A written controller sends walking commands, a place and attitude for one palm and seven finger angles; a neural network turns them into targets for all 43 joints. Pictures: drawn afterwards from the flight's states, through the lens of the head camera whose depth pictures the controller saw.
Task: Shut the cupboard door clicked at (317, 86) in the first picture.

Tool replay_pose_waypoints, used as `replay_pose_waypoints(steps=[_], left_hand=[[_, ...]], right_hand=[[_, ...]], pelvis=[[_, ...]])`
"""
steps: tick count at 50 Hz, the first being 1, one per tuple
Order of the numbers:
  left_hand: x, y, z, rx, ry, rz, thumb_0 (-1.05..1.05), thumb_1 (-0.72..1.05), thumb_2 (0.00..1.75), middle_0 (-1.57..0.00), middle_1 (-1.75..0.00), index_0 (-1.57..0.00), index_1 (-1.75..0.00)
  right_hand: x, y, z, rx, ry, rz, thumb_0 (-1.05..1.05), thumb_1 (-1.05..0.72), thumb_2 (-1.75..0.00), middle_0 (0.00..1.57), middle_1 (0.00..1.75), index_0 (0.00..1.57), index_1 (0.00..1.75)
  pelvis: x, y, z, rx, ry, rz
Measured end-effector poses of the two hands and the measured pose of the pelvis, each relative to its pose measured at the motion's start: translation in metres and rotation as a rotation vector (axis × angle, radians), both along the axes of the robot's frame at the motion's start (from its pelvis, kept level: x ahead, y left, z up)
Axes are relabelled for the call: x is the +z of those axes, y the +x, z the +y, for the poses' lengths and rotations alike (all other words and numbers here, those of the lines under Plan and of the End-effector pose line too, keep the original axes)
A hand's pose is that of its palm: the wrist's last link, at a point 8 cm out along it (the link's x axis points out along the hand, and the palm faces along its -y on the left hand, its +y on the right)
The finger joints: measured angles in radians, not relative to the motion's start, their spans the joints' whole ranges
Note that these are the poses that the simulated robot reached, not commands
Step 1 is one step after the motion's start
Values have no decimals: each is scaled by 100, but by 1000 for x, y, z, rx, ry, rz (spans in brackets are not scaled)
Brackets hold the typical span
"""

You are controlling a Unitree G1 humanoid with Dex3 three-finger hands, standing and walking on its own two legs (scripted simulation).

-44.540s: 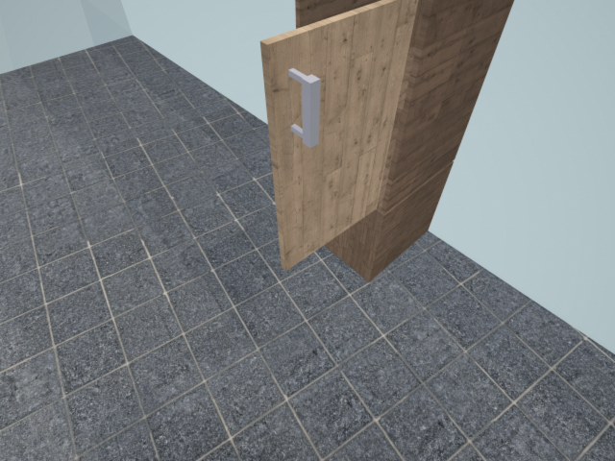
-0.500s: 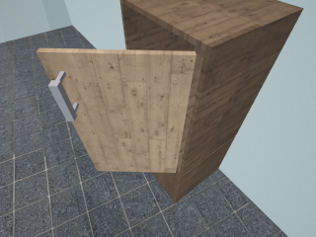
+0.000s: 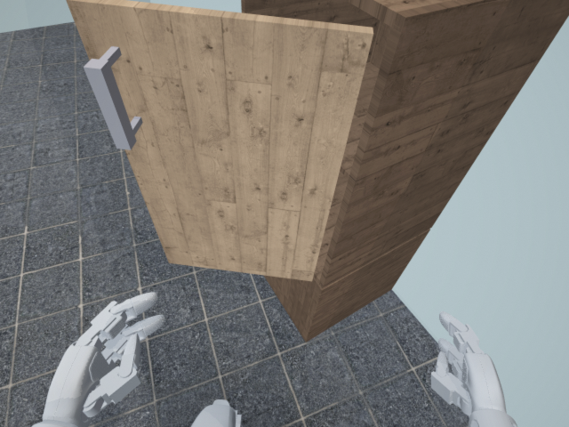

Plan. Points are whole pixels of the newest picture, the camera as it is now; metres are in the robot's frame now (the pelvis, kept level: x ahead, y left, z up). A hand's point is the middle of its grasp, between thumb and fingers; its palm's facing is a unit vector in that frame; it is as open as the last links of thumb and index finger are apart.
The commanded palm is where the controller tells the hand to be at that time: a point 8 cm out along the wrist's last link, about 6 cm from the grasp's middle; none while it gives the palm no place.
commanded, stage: raise the hand and make a fist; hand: left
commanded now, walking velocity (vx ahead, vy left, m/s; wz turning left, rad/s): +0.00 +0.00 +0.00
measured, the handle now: (119, 99) +0.47 +0.28 +0.20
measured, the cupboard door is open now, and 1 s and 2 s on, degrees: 52 52 52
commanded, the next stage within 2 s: bring the fist close to the handle in 1.52 s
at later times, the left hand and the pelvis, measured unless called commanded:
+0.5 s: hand (97, 306) +0.22 +0.23 +0.11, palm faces +0.06 -1.00 -0.06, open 3.9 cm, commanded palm +0.19 +0.26 +0.11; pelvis +0.01 +0.02 +0.02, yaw +0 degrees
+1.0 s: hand (86, 274) +0.23 +0.22 +0.17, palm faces -0.04 -1.00 -0.04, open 3.1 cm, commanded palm +0.20 +0.28 +0.19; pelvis +0.01 +0.03 +0.04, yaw +1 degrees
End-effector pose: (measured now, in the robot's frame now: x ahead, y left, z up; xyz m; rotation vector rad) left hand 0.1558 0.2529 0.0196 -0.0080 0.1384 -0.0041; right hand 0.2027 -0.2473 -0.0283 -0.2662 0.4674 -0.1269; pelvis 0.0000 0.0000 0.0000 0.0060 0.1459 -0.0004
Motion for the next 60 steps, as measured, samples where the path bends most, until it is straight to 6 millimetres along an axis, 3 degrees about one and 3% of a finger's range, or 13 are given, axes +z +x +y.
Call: replay_pose_waypoints(steps=[3,6,11,16,19,23,28,34,41,44,51,60], left_hand=[[-1,-31,12,84,28,18,1,90,90,-45,-57,-45,-57],[28,-35,17,128,77,-137,2,90,90,-50,-63,-51,-63],[67,8,-3,-25,74,-327,2,90,90,-59,-73,-59,-73],[63,52,-16,-170,39,-104,1,90,90,-68,-83,-69,-83],[67,55,-4,-92,18,-29,1,90,90,-74,-89,-74,-89],[88,44,21,43,51,-100,2,90,90,-81,-97,-81,-97],[100,35,25,27,62,-176,2,90,90,-90,-107,-90,-107],[100,44,14,-76,45,-141,2,90,90,-101,-119,-102,-119],[144,50,34,9,72,-264,2,90,90,-114,-133,-115,-133],[154,52,35,8,64,-262,2,90,90,-119,-139,-120,-139],[152,54,25,-38,52,-154,1,90,90,-127,-147,-127,-147],[194,59,28,6,77,-279,2,90,90,-129,-150,-130,-149]], right_hand=[[-2,11,2,44,-24,-33,1,-91,-90,20,30,20,30],[-13,14,11,77,-23,-38,1,-91,-90,20,30,20,30],[-33,-3,29,68,40,9,1,-91,-90,20,30,20,30],[-39,-38,36,-37,125,88,1,-91,-90,21,30,20,30],[-36,-56,33,-104,138,131,1,-91,-90,21,30,20,30],[-33,-67,28,-116,105,184,2,-91,-90,21,30,20,30],[-27,-58,28,-53,48,191,2,-91,-90,20,30,20,30],[-7,-29,41,-23,40,89,2,-91,-90,20,30,20,30],[19,0,69,46,85,-22,1,-91,-90,20,30,20,30],[24,6,79,82,102,-36,1,-91,-90,20,30,20,30],[27,2,83,103,109,-6,1,-91,-90,21,30,20,30],[23,-13,65,78,103,33,1,-91,-90,21,30,20,30]], pelvis=[[-8,-4,-4,23,-22,-1],[-15,-7,-5,37,-41,-8],[-15,-12,-4,44,-57,-29],[-1,-6,1,13,-33,-32],[9,3,6,-9,-19,-36],[16,11,13,-12,-16,-41],[19,12,24,10,-30,-49],[23,11,32,12,-34,-67],[32,14,34,14,-36,-111],[36,14,35,19,-37,-129],[44,11,32,18,-29,-159],[50,9,24,20,-25,-197]])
